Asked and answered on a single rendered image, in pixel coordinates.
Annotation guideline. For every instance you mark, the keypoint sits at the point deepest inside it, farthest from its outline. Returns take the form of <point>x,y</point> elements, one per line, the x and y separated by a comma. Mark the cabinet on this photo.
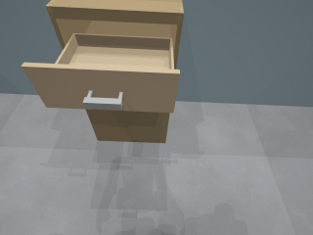
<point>146,18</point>

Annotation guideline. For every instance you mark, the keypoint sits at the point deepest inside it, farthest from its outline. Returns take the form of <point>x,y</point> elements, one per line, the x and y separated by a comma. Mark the drawer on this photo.
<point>141,67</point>

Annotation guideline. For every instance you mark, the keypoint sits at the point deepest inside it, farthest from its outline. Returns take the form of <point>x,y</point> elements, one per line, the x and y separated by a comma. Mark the handle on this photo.
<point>90,102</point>

